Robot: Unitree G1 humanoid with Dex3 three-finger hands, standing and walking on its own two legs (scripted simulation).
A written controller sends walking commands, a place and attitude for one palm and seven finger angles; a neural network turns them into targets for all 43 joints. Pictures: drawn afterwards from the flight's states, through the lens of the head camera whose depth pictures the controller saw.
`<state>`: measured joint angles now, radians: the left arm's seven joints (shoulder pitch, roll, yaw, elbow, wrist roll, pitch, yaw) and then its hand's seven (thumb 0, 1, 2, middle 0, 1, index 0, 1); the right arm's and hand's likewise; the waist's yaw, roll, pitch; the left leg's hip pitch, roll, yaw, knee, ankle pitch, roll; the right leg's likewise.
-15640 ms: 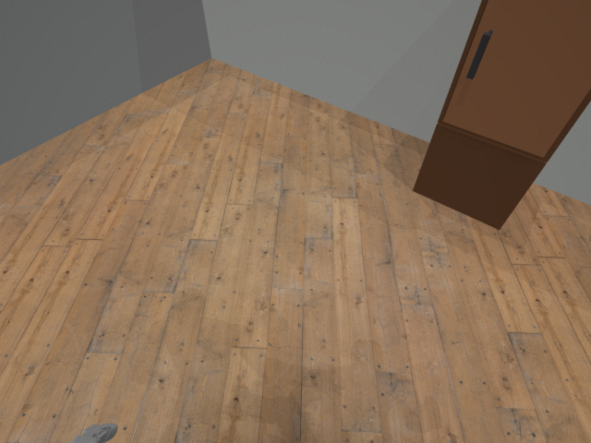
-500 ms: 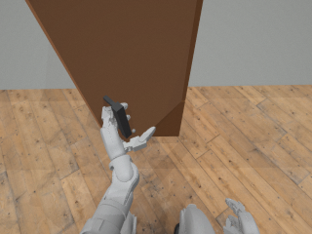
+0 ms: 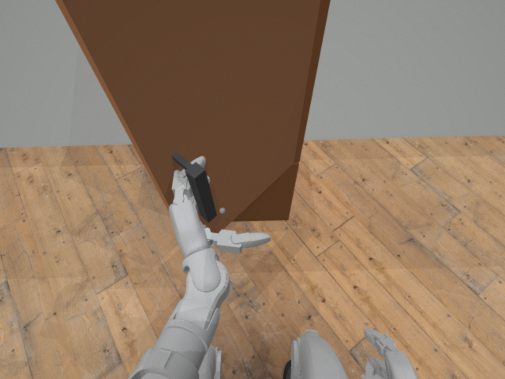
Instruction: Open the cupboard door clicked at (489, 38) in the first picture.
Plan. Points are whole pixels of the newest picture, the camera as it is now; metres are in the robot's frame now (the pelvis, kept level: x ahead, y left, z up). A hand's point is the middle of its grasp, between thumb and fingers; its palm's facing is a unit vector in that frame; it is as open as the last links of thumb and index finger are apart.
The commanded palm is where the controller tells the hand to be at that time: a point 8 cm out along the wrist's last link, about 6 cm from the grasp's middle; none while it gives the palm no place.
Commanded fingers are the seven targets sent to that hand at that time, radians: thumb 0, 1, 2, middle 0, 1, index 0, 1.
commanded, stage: slide the hand sideways off the handle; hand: left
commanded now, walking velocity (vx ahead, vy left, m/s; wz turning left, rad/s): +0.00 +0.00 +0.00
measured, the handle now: (194, 188) +0.41 +0.10 +0.03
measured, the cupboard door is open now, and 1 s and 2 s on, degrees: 46 48 48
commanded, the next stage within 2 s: draw the hand back to the body in 1.20 s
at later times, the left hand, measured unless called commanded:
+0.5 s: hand (216, 241) +0.32 +0.06 +0.02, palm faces -0.08 -1.00 -0.02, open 16.4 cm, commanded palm +0.29 +0.12 +0.02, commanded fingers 0.00 -0.50 0.30 -0.15 -0.30 -0.15 -0.30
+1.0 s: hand (183, 282) +0.26 +0.11 +0.03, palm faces -0.02 -1.00 -0.03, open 16.3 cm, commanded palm +0.23 +0.17 +0.02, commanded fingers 0.00 -0.50 0.30 -0.15 -0.30 -0.15 -0.30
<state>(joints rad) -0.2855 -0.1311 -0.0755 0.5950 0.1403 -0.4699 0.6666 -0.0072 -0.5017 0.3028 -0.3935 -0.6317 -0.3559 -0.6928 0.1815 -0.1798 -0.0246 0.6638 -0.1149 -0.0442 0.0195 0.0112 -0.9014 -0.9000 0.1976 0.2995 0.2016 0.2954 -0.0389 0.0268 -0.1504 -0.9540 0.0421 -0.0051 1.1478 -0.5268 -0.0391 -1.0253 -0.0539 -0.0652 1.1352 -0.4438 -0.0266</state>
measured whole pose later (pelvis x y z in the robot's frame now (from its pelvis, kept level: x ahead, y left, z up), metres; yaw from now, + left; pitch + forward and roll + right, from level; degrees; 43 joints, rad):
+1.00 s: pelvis +0.01 +0.00 -0.02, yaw +1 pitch +18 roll +0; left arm 0.29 0.08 -0.10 0.01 -0.07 -0.45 -0.01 -0.01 -0.50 0.30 -0.15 -0.30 -0.15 -0.30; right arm 0.19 -0.22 -0.01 0.46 -0.02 -0.05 -0.01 0.01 -0.90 -0.90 0.20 0.30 0.20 0.30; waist 0.01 0.02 -0.15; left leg -0.97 0.03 -0.02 1.25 -0.60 -0.04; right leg -1.03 -0.07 -0.07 1.24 -0.52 -0.02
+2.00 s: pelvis +0.04 +0.02 +0.06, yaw +0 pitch +5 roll -1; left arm 0.60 0.30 0.09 -0.37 -0.03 -0.05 0.08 -0.01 -0.26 0.41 -0.16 -0.30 -0.17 -0.30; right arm 0.27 -0.22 0.03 0.47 0.02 -0.08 -0.12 0.01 -0.90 -0.90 0.20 0.30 0.20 0.30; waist 0.03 0.06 -0.10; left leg -0.45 0.03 0.00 0.83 -0.48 -0.01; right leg -0.50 -0.05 -0.07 0.80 -0.39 0.01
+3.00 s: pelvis +0.04 +0.02 +0.10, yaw -2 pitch -5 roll -1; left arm 0.46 0.33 0.34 -0.37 -0.03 -0.10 0.11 0.02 0.88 0.90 -0.21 -0.30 -0.21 -0.30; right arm 0.20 -0.22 0.01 0.66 -0.01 -0.14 -0.09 0.01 -0.90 -0.90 0.20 0.30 0.20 0.30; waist 0.07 0.07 0.05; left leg -0.02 0.05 0.04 0.38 -0.27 -0.02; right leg -0.08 -0.02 -0.05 0.35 -0.18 0.01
